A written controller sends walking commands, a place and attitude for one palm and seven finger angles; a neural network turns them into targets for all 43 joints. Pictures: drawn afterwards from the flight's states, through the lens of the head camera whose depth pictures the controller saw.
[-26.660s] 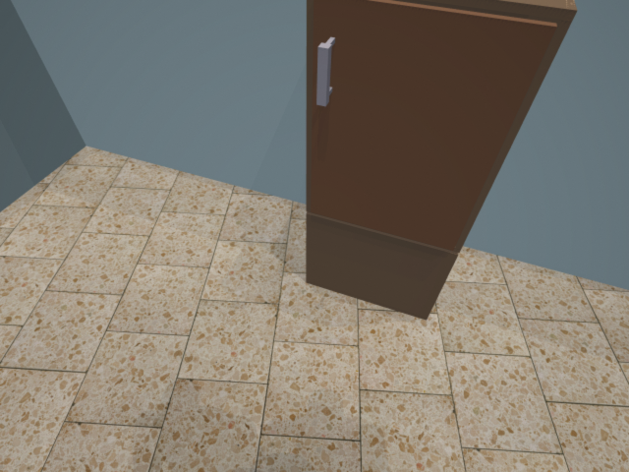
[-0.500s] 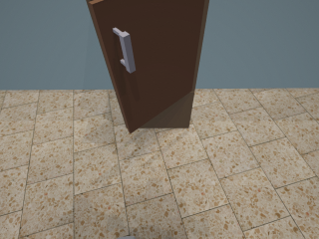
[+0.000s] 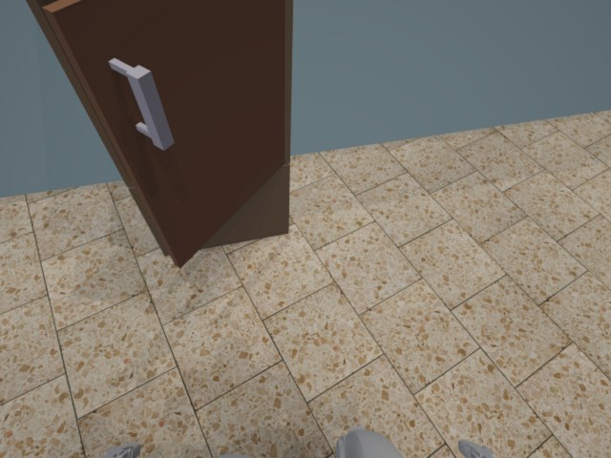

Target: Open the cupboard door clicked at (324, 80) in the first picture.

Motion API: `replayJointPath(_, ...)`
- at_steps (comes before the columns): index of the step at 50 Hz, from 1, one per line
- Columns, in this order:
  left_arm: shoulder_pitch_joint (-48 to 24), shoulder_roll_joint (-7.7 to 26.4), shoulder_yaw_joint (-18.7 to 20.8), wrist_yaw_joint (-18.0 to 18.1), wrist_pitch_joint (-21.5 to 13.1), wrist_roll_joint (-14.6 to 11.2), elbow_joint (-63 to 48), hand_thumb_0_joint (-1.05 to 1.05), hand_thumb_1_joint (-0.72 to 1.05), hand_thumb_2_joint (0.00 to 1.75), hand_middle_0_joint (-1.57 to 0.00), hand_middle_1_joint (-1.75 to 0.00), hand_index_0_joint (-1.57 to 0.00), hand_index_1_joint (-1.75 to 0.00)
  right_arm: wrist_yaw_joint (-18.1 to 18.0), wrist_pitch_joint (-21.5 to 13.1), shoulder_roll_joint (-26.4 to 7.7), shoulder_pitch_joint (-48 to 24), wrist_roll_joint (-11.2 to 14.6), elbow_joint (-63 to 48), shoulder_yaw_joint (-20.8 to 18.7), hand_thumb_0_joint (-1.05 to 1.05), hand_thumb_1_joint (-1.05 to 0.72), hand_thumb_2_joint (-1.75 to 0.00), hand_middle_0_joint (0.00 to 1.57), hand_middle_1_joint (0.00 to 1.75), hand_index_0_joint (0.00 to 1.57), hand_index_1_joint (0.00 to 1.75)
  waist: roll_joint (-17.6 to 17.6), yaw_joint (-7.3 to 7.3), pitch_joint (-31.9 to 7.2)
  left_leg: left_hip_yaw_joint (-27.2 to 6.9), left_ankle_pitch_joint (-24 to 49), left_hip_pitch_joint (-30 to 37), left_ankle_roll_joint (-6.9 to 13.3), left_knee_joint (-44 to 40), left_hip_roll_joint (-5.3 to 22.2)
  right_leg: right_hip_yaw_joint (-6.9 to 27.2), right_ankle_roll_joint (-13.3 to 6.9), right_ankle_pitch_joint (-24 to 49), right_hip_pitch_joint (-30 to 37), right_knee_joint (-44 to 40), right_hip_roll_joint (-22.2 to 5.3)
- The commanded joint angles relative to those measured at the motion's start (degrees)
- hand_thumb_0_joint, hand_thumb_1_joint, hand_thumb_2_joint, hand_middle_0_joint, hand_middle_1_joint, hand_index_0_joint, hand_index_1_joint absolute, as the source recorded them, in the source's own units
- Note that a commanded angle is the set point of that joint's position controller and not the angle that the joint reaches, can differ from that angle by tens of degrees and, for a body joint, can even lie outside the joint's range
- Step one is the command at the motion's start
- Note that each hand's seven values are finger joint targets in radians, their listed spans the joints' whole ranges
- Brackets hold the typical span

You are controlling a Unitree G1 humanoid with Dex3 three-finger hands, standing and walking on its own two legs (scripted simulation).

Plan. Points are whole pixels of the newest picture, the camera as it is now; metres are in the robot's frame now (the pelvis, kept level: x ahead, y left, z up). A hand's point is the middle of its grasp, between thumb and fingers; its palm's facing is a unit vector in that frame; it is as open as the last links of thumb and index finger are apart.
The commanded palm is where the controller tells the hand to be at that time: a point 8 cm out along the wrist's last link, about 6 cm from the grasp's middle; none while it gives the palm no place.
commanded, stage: walk to a spot facing it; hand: left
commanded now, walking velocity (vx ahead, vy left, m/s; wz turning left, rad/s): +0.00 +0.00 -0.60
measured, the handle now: (142, 105) +0.53 +0.30 +0.12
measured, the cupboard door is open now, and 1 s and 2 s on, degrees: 42 42 42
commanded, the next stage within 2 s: none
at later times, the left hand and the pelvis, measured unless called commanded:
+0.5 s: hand (218, 408) +0.19 +0.15 -0.16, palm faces -0.32 -0.93 -0.19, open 7.4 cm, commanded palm none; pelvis +0.02 -0.01 +0.00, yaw -19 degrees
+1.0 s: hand (273, 379) +0.24 +0.07 -0.16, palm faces -0.58 -0.79 -0.21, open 7.4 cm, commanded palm none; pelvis +0.03 -0.04 +0.00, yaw -37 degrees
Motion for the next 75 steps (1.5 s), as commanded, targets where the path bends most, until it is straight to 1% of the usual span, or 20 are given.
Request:
replayJointPath(1,-1.02,2.39,-0.21,-1.02,-1.44,-0.17,-6.25,0.0,0.9,0.9,-0.2,-0.3,-0.2,-0.3,-0.56,-0.62,-13.26,4.05,-0.61,-3.26,-3.63,0.0,-0.9,-0.9,0.2,0.3,0.2,0.3,15.5,-2.94,-8.88,0.2,37.89,7.7,8.02,-3.9,12.72,-6.18,-0.24,1.14,4.66,-8.69,-2.19)
replayJointPath(4,4.33,3.9,0.23,-1.06,-1.9,-0.32,-4.98,0.0,0.9,0.9,-0.2,-0.3,-0.2,-0.3,0.06,0.0,-14.41,2.97,0.11,-3.84,-4.12,0.0,-0.9,-0.9,0.2,0.3,0.2,0.3,10.28,-0.15,-8.83,3.0,28.08,1.14,4.5,3.55,11.2,-8.01,-1.83,15.07,17.95,-23.94,-0.66)
replayJointPath(6,10.08,14.87,2.4,0.55,-2.76,0.49,-3.62,0.0,0.9,0.9,-0.2,-0.3,-0.2,-0.3,0.87,0.31,-7.51,0.27,1.67,-7.73,-2.83,0.0,-0.9,-0.9,0.2,0.3,0.2,0.3,-18.96,2.68,-9.93,9.01,-17.35,-18.96,-1.64,28.13,-1.71,26.24,-12.45,41.78,29.04,-37.81,-23.66)
replayJointPath(8,7.08,15.58,2.59,1.79,-2.0,0.27,-4.62,0.0,0.9,0.9,-0.2,-0.3,-0.2,-0.3,0.7,0.63,-8.52,-0.4,1.98,-7.57,-2.59,0.0,-0.9,-0.9,0.2,0.3,0.2,0.3,-12.29,1.81,-8.76,-0.07,-19.39,-19.52,-0.46,36.75,1.04,28.89,-18.66,26.07,21.51,-36.94,-23.0)
replayJointPath(15,-2.72,10.52,0.84,1.73,-1.31,0.07,-6.18,0.0,0.9,0.9,-0.2,-0.3,-0.2,-0.3,0.81,0.25,-6.67,9.93,1.72,-1.61,-1.96,0.0,-0.9,-0.9,0.2,0.3,0.2,0.3,-6.21,-5.35,-10.2,4.38,0.09,2.68,-0.39,1.92,-2.73,17.74,-9.27,23.37,8.61,-30.82,-11.43)
replayJointPath(18,-3.04,5.51,-0.42,0.28,-0.78,-0.79,-9.06,0.0,0.9,0.9,-0.2,-0.3,-0.2,-0.3,-0.47,-1.03,-18.32,10.66,-0.17,-3.13,-3.81,0.0,-0.9,-0.9,0.2,0.3,0.2,0.3,17.68,-5.35,-8.03,-24.94,-0.5,5.34,12.67,-19.49,25.25,0.47,-0.41,-5.78,-5.75,-0.27,-0.66)
replayJointPath(22,-4.76,2.81,-0.68,-1.0,-0.98,-0.27,-7.54,0.0,0.9,0.9,-0.2,-0.3,-0.2,-0.3,-0.13,-1.44,-13.88,6.99,-0.45,-3.2,-2.83,0.0,-0.9,-0.9,0.2,0.3,0.2,0.3,14.86,-3.05,-6.02,-3.59,33.06,4.98,9.94,-8.9,15.58,-3.52,0.44,-1.3,-2.28,3.05,-4.13)
replayJointPath(28,1.9,4.36,-0.49,-0.79,-1.95,-0.48,-5.21,0.0,0.9,0.9,-0.2,-0.3,-0.2,-0.3,0.57,-0.46,-14.58,8.5,0.47,-2.34,-3.64,0.0,-0.9,-0.9,0.2,0.3,0.2,0.3,10.13,-1.32,-9.42,5.93,24.91,0.71,3.0,3.51,12.47,-6.92,-2.66,18.4,20.52,-29.5,-2.49)
replayJointPath(30,8.56,14.84,1.77,0.93,-2.59,-0.05,-3.2,0.0,0.9,0.9,-0.2,-0.3,-0.2,-0.3,0.89,0.22,-8.04,3.28,1.78,-6.59,-2.29,0.0,-0.9,-0.9,0.2,0.3,0.2,0.3,-15.31,2.64,-9.11,9.46,-19.5,-18.75,-2.18,26.08,0.57,23.26,-14.44,45.44,28.3,-38.07,-26.16)
replayJointPath(39,-3.38,9.32,0.78,1.9,-1.61,-0.04,-5.27,0.0,0.9,0.9,-0.2,-0.3,-0.2,-0.3,0.64,0.33,-6.02,10.37,1.7,-1.3,-2.15,0.0,-0.9,-0.9,0.2,0.3,0.2,0.3,-5.72,-5.47,-9.33,5.0,1.72,1.15,-1.27,2.15,-2.04,15.05,-9.19,30.26,11.2,-30.29,-12.12)
replayJointPath(41,-1.69,3.57,-0.37,1.08,-0.86,-1.13,-7.01,0.0,0.9,0.9,-0.2,-0.3,-0.2,-0.3,0.04,-0.8,-14.3,12.24,0.37,-1.29,-3.51,0.0,-0.9,-0.9,0.2,0.3,0.2,0.3,15.7,-5.44,-9.03,-15.17,3.65,11.43,5.7,-14.17,15.43,5.56,-2.32,6.35,-3.99,-15.35,-0.36)
replayJointPath(43,-2.64,4.5,-0.07,-0.03,-1.63,-0.46,-8.96,0.0,0.9,0.9,-0.2,-0.3,-0.2,-0.3,-0.04,-1.17,-18.56,11.65,-0.35,-4.09,-4.03,0.0,-0.9,-0.9,0.2,0.3,0.2,0.3,9.79,-5.66,-9.88,-23.98,4.28,2.55,15.66,-16.3,27.06,1.02,-0.45,-6.3,-1.99,4.45,-3.38)
replayJointPath(47,-5.72,1.39,-0.63,-1.49,-1.35,-0.22,-7.55,0.0,0.9,0.9,-0.2,-0.3,-0.2,-0.3,0.18,-1.27,-13.57,8.09,-0.74,-3.23,-2.84,0.0,-0.9,-0.9,0.2,0.3,0.2,0.3,15.28,-4.11,-6.71,-1.84,23.4,6.89,8.78,-10.22,15.95,-5.09,0.27,-1.02,-1.37,-1.57,-4.9)
replayJointPath(52,1.54,3.46,-0.12,-2.04,-2.46,0.06,-4.59,0.0,0.9,0.9,-0.2,-0.3,-0.2,-0.3,1.24,-0.73,-14.46,7.76,-0.14,-2.39,-3.57,0.0,-0.9,-0.9,0.2,0.3,0.2,0.3,7.78,-1.36,-8.49,6.56,-1.37,-2.1,3.74,-0.84,12.79,-10.07,-2.24,7.46,20.03,-27.98,-1.57)
replayJointPath(54,12.29,14.78,2.73,-0.26,-3.24,0.39,-1.25,0.0,0.9,0.9,-0.2,-0.3,-0.2,-0.3,2.31,-0.6,-7.23,-1.48,1.19,-7.62,-1.89,0.0,-0.9,-0.9,0.2,0.3,0.2,0.3,-20.97,5.93,-5.73,11.85,-23.09,-29.03,-1.56,26.98,0.11,28.93,-13.59,-3.61,33.2,-46.12,-24.28)
replayJointPath(55,13.74,15.41,2.91,0.5,-3.5,-0.37,-1.39,0.0,0.9,0.9,-0.2,-0.3,-0.2,-0.3,2.36,-0.79,-9.74,-4.78,0.96,-8.91,-2.03,0.0,-0.9,-0.9,0.2,0.3,0.2,0.3,-15.52,6.82,-4.43,2.05,-17.98,-31.74,-0.61,33.83,2.31,33.43,-17.92,-8.27,29.48,-48.0,-26.37)
replayJointPath(66,3.61,8.56,1.28,0.11,-5.12,-0.15,-1.09,0.0,0.9,0.9,-0.2,-0.3,-0.2,-0.3,2.66,-3.2,-6.62,4.66,0.88,-2.53,-2.45,0.0,-0.9,-0.9,0.2,0.3,0.2,0.3,-4.99,-3.82,-6.12,6.97,4.01,3.01,-0.94,-1.51,-2.73,14.04,-10.63,8.81,10.99,-36.01,-11.12)
replayJointPath(69,-0.97,1.5,-0.35,-0.92,-5.32,-0.56,-5.82,0.0,0.9,0.9,-0.2,-0.3,-0.2,-0.3,0.52,-4.13,-18.73,23.03,-1.02,1.5,-4.77,0.0,-0.9,-0.9,0.2,0.3,0.2,0.3,19.45,-11.59,-11.13,-30.36,-17.77,23.63,11.93,-19.85,26.73,-1.59,-3.45,-7.3,-14.35,2.86,0.6)
replayJointPath(70,-3.94,2.5,-0.02,-1.46,-6.01,-0.02,-6.93,0.0,0.9,0.9,-0.2,-0.3,-0.2,-0.3,0.76,-4.17,-18.59,21.47,-0.81,0.79,-4.63,0.0,-0.9,-0.9,0.2,0.3,0.2,0.3,10.11,-10.74,-7.44,-32.49,-15.04,19.46,15.83,-19.95,28.85,1.05,-3.92,-4.48,-17.71,9.91,-4.56)
replayJointPath(75,-5.55,-1.2,-1.24,-3.33,-4.56,0.45,-5.05,0.0,0.9,0.9,-0.2,-0.3,-0.2,-0.3,1.11,-4.95,-11.1,13.68,-0.63,1.0,-2.53,0.0,-0.9,-0.9,0.2,0.3,0.2,0.3,13.28,-5.0,-4.53,0.4,12.82,10.3,8.14,-16.21,14.95,-4.53,-2.06,8.12,-8.91,-2.53,-8.26)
